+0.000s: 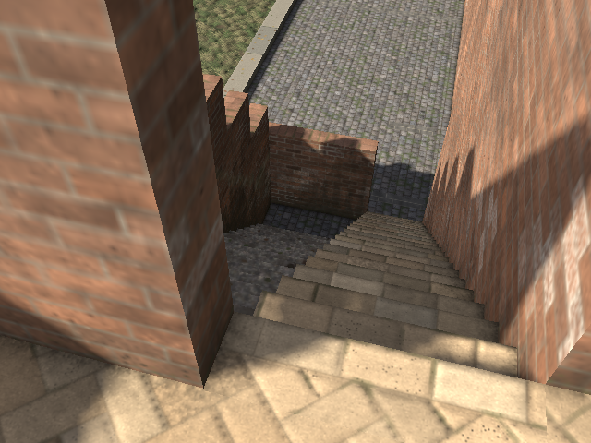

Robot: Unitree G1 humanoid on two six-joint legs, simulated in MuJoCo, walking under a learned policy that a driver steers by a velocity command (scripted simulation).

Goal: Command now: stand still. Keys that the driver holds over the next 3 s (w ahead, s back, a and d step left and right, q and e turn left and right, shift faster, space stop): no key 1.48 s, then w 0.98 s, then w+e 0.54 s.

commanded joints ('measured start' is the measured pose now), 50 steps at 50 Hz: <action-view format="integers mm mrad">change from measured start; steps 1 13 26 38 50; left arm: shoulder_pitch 37 90 134 161 180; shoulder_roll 98 75 53 38 27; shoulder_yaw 16 13 14 17 21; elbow -25 -11 -2 3 6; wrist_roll -1 -3 -5 -6 -8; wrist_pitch -8 -10 -11 -11 -12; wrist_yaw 4 6 7 9 10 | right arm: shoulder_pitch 12 44 76 99 117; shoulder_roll -106 -88 -71 -59 -50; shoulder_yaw -15 -8 -5 -6 -8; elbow -15 22 39 44 45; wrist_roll -1 0 1 3 4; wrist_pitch -7 -9 -10 -11 -11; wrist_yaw -4 -6 -10 -13 -15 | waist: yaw -1 -2 -2 -2 -2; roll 4 7 7 7 7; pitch -6 5 12 17 22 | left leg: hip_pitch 70 58 53 53 53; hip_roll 4 3 2 2 2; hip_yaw -1 1 3 4 5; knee -69 -72 -71 -69 -68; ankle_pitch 104 92 105 117 123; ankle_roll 25 23 20 18 16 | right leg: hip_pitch -101 -108 -106 -102 -99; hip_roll -25 -21 -18 -18 -18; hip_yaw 19 15 13 12 11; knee -112 -119 -121 -122 -122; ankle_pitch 119 105 119 134 141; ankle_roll -16 -18 -19 -20 -21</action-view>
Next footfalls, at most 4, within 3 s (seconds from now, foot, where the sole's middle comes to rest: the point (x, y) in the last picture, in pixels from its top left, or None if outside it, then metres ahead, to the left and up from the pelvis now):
2.08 right None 0.36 -0.14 -0.77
2.52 left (275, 411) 0.59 0.07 -0.77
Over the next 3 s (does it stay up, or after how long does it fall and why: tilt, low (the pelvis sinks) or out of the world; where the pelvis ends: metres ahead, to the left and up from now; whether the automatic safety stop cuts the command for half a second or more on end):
stays up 0.58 -0.06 -0.01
